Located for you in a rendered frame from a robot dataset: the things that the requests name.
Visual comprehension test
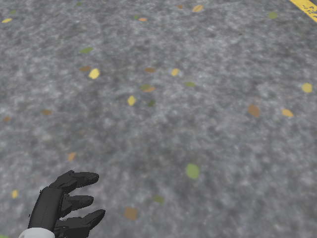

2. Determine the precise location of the left robot forearm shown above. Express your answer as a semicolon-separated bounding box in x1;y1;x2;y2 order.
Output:
19;227;55;238

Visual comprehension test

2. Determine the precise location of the left robot hand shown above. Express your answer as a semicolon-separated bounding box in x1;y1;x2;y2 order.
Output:
28;170;106;238

